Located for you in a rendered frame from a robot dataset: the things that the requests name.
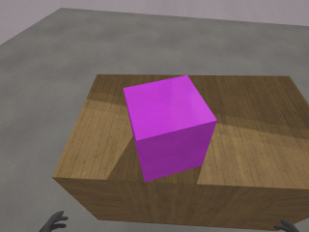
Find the pedestal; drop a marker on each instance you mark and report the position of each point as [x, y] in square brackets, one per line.
[255, 171]

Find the carton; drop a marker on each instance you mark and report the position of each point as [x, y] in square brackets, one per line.
[171, 125]

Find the left robot hand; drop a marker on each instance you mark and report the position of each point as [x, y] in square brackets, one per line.
[49, 226]

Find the right robot hand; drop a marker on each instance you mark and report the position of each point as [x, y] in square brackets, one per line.
[287, 226]

